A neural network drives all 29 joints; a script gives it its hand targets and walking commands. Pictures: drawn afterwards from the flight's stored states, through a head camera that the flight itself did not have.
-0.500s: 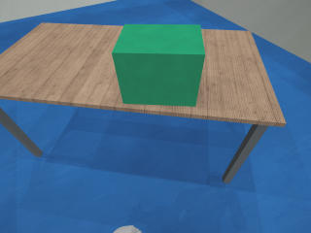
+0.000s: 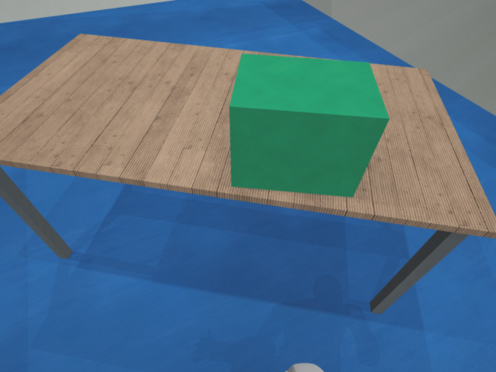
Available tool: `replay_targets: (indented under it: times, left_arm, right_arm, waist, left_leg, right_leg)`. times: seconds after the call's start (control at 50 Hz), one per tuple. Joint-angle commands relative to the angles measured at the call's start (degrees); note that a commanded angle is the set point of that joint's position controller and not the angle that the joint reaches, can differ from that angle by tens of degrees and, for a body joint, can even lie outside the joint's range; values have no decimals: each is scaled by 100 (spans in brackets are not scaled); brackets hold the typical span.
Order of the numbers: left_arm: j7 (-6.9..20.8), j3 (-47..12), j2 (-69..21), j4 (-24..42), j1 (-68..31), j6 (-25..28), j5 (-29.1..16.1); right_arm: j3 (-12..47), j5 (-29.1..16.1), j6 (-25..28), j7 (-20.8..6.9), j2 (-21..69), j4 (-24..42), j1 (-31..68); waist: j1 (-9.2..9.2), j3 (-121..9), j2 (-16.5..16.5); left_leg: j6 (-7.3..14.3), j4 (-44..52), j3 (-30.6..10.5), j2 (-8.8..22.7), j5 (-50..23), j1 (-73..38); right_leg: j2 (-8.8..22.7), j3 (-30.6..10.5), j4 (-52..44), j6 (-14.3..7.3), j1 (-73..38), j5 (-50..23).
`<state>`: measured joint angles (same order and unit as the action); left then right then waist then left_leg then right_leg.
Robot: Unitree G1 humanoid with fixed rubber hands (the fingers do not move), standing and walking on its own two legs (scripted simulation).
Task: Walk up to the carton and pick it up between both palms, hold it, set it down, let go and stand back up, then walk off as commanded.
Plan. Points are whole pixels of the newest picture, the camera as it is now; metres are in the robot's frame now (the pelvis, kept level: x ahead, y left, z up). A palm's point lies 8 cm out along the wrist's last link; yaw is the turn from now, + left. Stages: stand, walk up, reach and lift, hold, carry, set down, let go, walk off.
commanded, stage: walk up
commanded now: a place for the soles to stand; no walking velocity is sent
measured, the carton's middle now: (298, 126) +0.64 -0.13 +0.02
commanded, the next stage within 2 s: none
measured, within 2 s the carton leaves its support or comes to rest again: neither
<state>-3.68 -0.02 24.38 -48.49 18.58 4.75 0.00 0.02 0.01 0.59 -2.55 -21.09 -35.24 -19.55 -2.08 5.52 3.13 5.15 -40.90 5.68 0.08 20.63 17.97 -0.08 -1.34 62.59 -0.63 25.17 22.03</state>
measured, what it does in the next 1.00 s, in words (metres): steps on the spot: right foot, then left foot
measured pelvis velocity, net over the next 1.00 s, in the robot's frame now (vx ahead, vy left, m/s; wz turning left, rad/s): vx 0.05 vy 0.00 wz -0.12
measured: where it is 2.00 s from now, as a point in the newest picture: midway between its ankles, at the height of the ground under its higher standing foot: outside the picture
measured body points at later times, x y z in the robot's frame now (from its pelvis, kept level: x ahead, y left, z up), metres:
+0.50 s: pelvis +0.03 +0.01 -0.03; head +0.06 +0.00 +0.42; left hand +0.11 +0.34 -0.13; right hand +0.16 -0.28 -0.13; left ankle +0.09 +0.08 -0.73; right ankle +0.06 -0.15 -0.72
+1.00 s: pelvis +0.05 +0.00 -0.03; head +0.09 -0.02 +0.42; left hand +0.15 +0.32 -0.12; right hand +0.13 -0.30 -0.14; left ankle +0.08 +0.08 -0.71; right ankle +0.06 -0.13 -0.72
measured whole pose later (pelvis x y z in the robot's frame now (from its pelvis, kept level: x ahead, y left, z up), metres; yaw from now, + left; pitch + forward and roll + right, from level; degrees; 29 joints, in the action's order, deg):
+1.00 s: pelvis +0.05 +0.00 -0.03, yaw -7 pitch -4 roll +0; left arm -3.7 0.0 23.9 -48.3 18.5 3.7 0.0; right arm 0.0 0.0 -1.6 -0.9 -21.1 -36.2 -14.7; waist -1.9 8.3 2.7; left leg 4.2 -53.9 9.6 3.6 30.8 22.2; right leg -1.2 -2.2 50.8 -0.5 21.5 25.7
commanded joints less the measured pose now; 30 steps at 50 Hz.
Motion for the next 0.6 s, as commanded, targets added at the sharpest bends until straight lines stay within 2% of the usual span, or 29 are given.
replay_targets:
  times: [0.0,0.02,0.04,0.06,0.08,0.1,0.12,0.14,0.16,0.18,0.2,0.22,0.24,0.26,0.28,0.3,0.34,0.36,0.38,0.4,0.42,0.44,0.46,0.48,0.5,0.52,0.54,0.56,0.58]
  left_arm:
    - [62,506,1216,380,289,-6,-40]
    - [57,458,1144,439,280,-11,-43]
    - [58,445,1180,481,129,20,-29]
    - [55,423,1105,520,117,22,-38]
    - [69,419,1121,571,-40,47,-1]
    - [66,443,1164,577,70,77,-9]
    - [74,444,1171,579,108,103,23]
    - [65,467,1197,510,148,112,33]
    - [43,462,1022,462,514,162,51]
    - [-15,539,1124,253,1068,182,100]
    - [-115,692,1530,188,1575,212,162]
    - [-161,834,2135,318,1473,185,136]
    - [-146,805,2238,384,1208,143,27]
    - [-186,823,2195,487,879,102,6]
    - [-241,755,2082,466,830,98,26]
    - [-234,722,1950,491,767,81,44]
    - [-198,652,1810,491,568,88,103]
    - [-199,658,1853,519,553,82,144]
    - [-196,637,1887,516,454,93,133]
    - [-183,630,1879,575,270,84,142]
    - [-194,623,1875,554,91,53,148]
    - [-180,552,1774,657,-344,19,96]
    - [-140,350,1187,670,-223,-42,59]
    - [-157,254,710,575,144,-93,45]
    - [-201,450,1404,365,65,-158,90]
    - [-154,478,1493,255,137,-191,21]
    - [-92,495,1453,179,265,-207,-27]
    - [-37,505,1391,150,344,-216,23]
    - [-6,516,1424,54,541,-219,45]
  right_arm:
    - [-913,166,173,150,-1491,135,-406]
    - [-935,166,167,149,-1631,130,-483]
    - [-925,183,160,151,-1569,111,-536]
    - [-935,226,152,134,-1639,87,-584]
    - [-919,225,147,135,-1648,94,-650]
    - [-921,221,109,102,-1698,138,-528]
    - [-911,230,101,86,-1746,136,-416]
    - [-895,244,86,83,-1665,141,-358]
    - [-846,254,31,92,-1634,176,-71]
    - [-763,209,26,92,-1413,261,218]
    - [-671,172,43,115,-1114,356,220]
    - [-584,190,16,141,-849,552,120]
    - [-704,230,-148,218,-1385,447,467]
    - [-764,175,-188,211,-1508,408,476]
    - [-772,174,-181,186,-1486,391,567]
    - [-799,184,-177,179,-1477,263,429]
    - [-835,176,-159,133,-1381,22,164]
    - [-829,184,-157,110,-1374,94,358]
    - [-846,157,-158,119,-1352,51,337]
    - [-877,155,-129,125,-1387,-26,325]
    - [-936,147,-109,130,-1415,-48,272]
    - [-960,164,-34,141,-1380,-282,-275]
    - [-1029,262,36,169,-1598,-436,-593]
    - [-1127,247,82,208,-2222,-336,-253]
    - [-1059,178,101,200,-2103,-251,149]
    - [-1007,177,97,206,-1861,-191,612]
    - [-967,186,102,196,-1717,-220,756]
    - [-925,173,117,233,-1629,-205,679]
    - [-898,152,119,238,-1640,-216,594]
  waist:
    - [-291,-140,229]
    - [-317,-221,53]
    - [-330,-89,109]
    - [-331,-110,343]
    - [-402,-53,158]
    - [-298,-198,275]
    - [-244,-255,399]
    - [-217,-183,329]
    - [141,-380,232]
    - [503,-534,80]
    - [777,-837,-743]
    - [666,-584,-1847]
    - [611,-329,-1085]
    - [476,23,-885]
    - [420,135,-522]
    - [348,-104,-670]
    - [244,-215,-1075]
    - [256,-148,-911]
    - [185,-177,-1169]
    - [107,-148,-1269]
    - [-25,-184,-1189]
    - [-429,-505,-1009]
    - [-532,-628,-20]
    - [-431,-490,1310]
    - [-368,-230,81]
    - [-112,164,-148]
    - [-28,250,120]
    - [-84,162,175]
    - [-69,-11,236]
  left_leg:
    - [1,1850,-1456,1422,-1841,-1695]
    - [100,1874,-1567,1634,-1676,-1776]
    - [233,1784,-1606,1554,-1755,-1749]
    - [293,1845,-1656,1669,-1561,-1741]
    - [415,1746,-1660,1724,-1786,-1621]
    - [602,1708,-1581,1780,-1544,-1532]
    - [659,1604,-1641,1896,-1581,-1357]
    - [550,1413,-1424,1782,-2071,-1055]
    - [620,799,-999,1595,-2468,-533]
    - [335,-35,-596,1326,-2589,254]
    - [-57,-1551,-262,884,-2149,1106]
    - [-588,-2717,-194,-25,946,2619]
    - [-497,-3055,-1025,262,1758,2693]
    - [-522,-3150,-1192,401,1615,2653]
    - [-514,-3048,-1253,469,1415,2706]
    - [-476,-2729,-1143,498,1303,2473]
    - [-447,-2478,-854,491,1141,1708]
    - [-436,-2219,-914,482,1233,1536]
    - [-453,-1976,-992,487,1217,1280]
    - [-414,-1678,-942,468,1144,900]
    - [-410,-1026,-1036,460,923,556]
    - [-336,95,-1006,388,84,-653]
    - [-317,1245,-1600,676,627,-1669]
    - [-230,2700,-3295,2274,2010,-1404]
    - [-213,3037,-3858,2690,2701,-598]
    - [-283,2969,-3254,2431,2628,-223]
    - [-387,2866,-2638,2097,2459,-186]
    - [-572,2760,-2339,1928,2100,-555]
    - [-595,2687,-2175,1891,1831,-670]
  right_leg:
    - [190,-68,-314,-85,1595,-92]
    - [172,-79,-538,-94,1532,-11]
    - [171,-4,-702,-85,1558,180]
    - [222,16,-882,-117,1530,259]
    - [217,117,-1067,-174,1521,337]
    - [228,228,-1230,-200,1232,458]
    - [283,280,-1576,-248,956,508]
    - [222,418,-1819,-256,592,307]
    - [86,474,-2713,-345,-423,67]
    - [-61,296,-3015,-419,-1627,-669]
    - [509,-1201,-3452,-688,-2398,-643]
    - [1995,-3980,-3860,-1515,-2556,-1501]
    - [2357,-4446,-4060,-1948,-1715,-866]
    - [2272,-4141,-3958,-2131,-1373,-616]
    - [1984,-3829,-3699,-1990,-1413,-1097]
    - [1672,-3253,-3367,-1795,-1398,-1613]
    - [1395,-2710,-3101,-1651,-650,-2210]
    - [1378,-2842,-3111,-1620,-393,-1976]
    - [1432,-2916,-3112,-1617,-67,-1751]
    - [1428,-2923,-3132,-1597,303,-1366]
    - [1374,-2770,-2840,-1525,393,-1290]
    - [1149,-2213,-2238,-1223,1092,-1187]
    - [437,-1250,-1171,-737,1978,-470]
    - [-468,-185,36,-222,2414,826]
    - [-228,-572,529,-104,2036,835]
    - [-91,-550,599,-98,1874,509]
    - [-18,-523,495,-73,1775,260]
    - [22,-451,453,-11,1786,51]
    - [20,-462,360,12,1538,64]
